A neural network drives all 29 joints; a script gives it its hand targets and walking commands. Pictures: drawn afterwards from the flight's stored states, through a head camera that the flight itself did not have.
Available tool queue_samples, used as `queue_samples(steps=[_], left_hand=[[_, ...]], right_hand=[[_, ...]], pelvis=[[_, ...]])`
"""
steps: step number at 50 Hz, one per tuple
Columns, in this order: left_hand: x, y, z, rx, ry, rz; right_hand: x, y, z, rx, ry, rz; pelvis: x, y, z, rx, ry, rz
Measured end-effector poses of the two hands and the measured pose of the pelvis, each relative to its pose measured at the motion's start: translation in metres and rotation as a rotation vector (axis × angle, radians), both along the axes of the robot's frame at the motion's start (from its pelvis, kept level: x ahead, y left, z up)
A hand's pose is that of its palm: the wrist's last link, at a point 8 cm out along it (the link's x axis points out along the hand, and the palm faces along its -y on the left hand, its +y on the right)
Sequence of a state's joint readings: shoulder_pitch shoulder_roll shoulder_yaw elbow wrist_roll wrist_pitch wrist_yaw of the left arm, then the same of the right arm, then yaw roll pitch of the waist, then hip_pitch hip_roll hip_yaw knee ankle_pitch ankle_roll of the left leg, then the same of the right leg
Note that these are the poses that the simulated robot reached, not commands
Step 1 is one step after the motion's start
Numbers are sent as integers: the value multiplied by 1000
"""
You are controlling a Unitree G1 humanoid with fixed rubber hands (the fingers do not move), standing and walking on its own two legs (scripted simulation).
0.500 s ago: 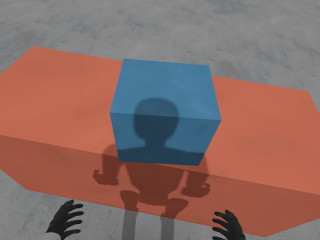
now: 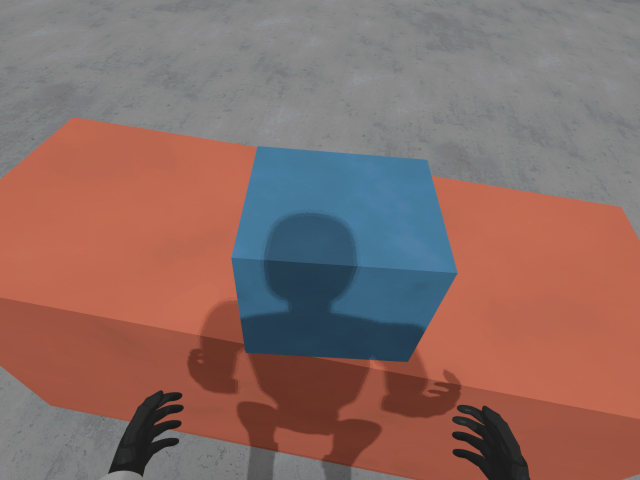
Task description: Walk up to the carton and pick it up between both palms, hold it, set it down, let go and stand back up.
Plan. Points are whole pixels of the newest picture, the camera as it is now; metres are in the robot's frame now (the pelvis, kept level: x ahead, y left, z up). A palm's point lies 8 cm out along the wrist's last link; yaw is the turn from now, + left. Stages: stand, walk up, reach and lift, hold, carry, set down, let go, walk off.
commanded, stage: reach and lift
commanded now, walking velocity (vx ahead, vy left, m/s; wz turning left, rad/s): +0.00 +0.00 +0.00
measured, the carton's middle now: (335, 257) +0.46 +0.01 -0.01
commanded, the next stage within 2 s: none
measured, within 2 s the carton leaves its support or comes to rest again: neither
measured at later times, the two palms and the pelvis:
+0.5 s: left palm (137, 395) +0.22 +0.24 -0.02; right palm (513, 421) +0.23 -0.23 -0.03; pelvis -0.01 -0.01 -0.01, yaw +0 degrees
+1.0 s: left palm (145, 318) +0.29 +0.25 +0.03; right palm (515, 344) +0.31 -0.23 +0.03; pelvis -0.02 -0.02 +0.00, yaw +0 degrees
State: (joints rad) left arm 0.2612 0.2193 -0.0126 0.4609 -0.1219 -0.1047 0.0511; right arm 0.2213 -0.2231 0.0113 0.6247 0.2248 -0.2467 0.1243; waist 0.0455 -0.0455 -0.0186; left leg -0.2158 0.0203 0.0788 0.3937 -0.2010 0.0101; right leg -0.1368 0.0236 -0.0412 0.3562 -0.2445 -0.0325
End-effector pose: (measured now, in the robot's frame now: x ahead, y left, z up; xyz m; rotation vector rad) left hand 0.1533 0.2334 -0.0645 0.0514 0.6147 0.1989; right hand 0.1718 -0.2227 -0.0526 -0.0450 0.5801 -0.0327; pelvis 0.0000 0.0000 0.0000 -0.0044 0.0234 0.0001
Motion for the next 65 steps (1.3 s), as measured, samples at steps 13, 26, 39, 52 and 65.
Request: queue_samples(steps=[13,26,39,52,65], left_hand=[[35,6,23,23,-164,3],[67,9,42,19,-310,22],[106,11,63,-5,-349,23],[144,12,102,-2,-354,-4],[163,17,117,-11,-339,-4]], right_hand=[[26,-6,7,23,-143,-9],[63,-13,24,30,-273,-7],[103,-13,49,40,-305,2],[142,-8,87,40,-306,5],[170,-3,109,24,-297,9]], pelvis=[[-1,-7,-3,8,-15,-1],[-10,-14,-8,14,3,8],[-18,-16,-8,15,42,4],[-19,-15,-3,8,54,2],[-15,-12,0,1,73,5]])
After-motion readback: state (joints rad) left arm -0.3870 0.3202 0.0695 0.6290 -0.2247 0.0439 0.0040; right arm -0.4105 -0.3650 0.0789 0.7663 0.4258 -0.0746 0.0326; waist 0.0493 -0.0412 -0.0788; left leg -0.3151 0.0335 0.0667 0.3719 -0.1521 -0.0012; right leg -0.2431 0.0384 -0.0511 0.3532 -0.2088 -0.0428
